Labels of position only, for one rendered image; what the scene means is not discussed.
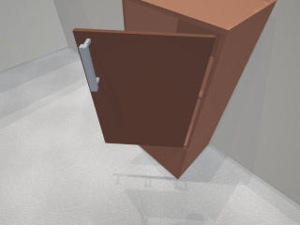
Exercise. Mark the cupboard door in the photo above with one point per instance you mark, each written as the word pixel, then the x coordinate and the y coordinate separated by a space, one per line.
pixel 149 83

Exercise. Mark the handle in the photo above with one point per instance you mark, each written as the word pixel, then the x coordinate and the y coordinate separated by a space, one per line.
pixel 88 65

